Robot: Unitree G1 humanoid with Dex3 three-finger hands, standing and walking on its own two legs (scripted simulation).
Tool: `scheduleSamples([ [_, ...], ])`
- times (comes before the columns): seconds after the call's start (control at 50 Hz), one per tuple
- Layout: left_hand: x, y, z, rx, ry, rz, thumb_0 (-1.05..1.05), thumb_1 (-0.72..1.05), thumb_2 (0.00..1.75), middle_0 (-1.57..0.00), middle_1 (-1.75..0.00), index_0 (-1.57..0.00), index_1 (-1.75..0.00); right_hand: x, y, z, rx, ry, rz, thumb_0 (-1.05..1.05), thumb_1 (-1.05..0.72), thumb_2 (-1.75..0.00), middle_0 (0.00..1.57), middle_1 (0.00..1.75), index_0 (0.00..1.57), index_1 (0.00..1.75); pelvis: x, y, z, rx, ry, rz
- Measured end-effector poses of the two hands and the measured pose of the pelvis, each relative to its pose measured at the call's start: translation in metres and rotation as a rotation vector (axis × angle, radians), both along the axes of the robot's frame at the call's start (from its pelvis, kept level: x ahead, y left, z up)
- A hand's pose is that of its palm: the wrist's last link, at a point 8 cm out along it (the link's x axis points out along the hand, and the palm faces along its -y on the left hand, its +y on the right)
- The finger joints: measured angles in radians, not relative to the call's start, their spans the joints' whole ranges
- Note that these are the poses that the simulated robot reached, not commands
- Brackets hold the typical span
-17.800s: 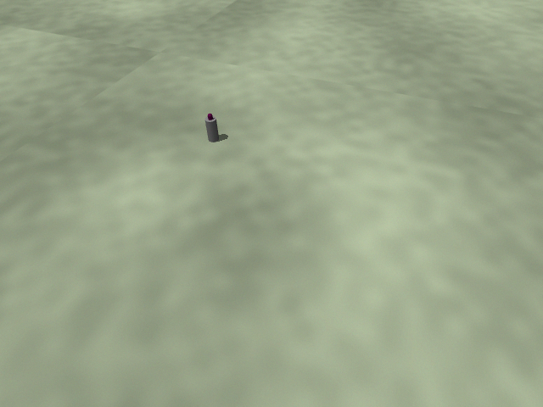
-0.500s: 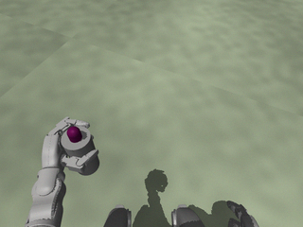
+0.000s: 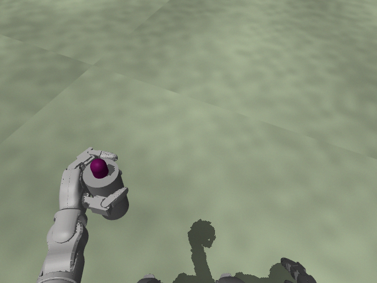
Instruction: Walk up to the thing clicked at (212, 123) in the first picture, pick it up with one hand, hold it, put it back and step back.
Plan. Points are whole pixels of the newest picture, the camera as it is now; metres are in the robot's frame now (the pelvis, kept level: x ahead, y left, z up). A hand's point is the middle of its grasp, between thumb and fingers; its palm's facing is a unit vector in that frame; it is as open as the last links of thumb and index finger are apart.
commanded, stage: lift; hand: left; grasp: from the side
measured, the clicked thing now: (107, 187) +0.34 +0.17 +0.01
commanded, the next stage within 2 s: hold in 0.26 s
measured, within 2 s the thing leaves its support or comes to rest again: neither
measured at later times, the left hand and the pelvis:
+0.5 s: hand (104, 177) +0.34 +0.17 +0.05, palm faces +0.07 -1.00 -0.03, open 9.5 cm; pelvis +0.01 +0.00 +0.02, yaw +0 degrees
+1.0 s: hand (102, 179) +0.33 +0.17 +0.07, palm faces +0.07 -1.00 -0.04, open 9.5 cm; pelvis +0.00 +0.00 +0.03, yaw +0 degrees
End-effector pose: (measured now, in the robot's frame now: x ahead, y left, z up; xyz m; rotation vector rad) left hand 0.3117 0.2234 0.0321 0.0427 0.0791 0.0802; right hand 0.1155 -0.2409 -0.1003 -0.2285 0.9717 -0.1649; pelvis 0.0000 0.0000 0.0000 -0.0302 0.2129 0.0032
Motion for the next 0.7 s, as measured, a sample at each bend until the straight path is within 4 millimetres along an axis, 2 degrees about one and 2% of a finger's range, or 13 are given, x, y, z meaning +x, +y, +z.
scheduleSamples([
  [0.46, 0.003, -0.001, 0.022, -0.011, -0.018, -0.007, 0.0, -0.34, 1.13, -0.75, -1.04, -0.74, -1.05, 0.008, 0.0, 0.019, -0.002, -0.01, -0.001, 0.0, -0.91, -0.9, 0.2, 0.3, 0.2, 0.3, 0.01, 0.001, 0.017, 0.003, -0.057, -0.001],
  [0.7, -0.006, -0.001, 0.026, -0.011, -0.016, 0.007, 0.0, -0.33, 1.13, -0.75, -1.04, -0.74, -1.05, 0.003, 0.003, 0.022, 0.011, -0.006, 0.005, 0.0, -0.92, -0.9, 0.2, 0.3, 0.2, 0.3, 0.006, 0.002, 0.022, 0.006, -0.082, -0.001],
])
